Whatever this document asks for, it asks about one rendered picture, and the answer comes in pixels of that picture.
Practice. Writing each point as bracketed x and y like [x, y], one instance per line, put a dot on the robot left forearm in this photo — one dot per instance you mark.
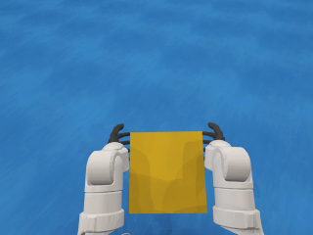
[103, 212]

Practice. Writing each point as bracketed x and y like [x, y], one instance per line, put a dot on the robot right forearm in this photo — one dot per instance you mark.
[234, 207]

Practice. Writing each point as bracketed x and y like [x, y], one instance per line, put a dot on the right robot hand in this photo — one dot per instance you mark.
[216, 135]

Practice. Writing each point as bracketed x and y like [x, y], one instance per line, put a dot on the carton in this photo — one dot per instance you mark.
[166, 172]

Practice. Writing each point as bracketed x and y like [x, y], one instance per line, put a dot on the left robot hand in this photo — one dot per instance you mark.
[115, 136]

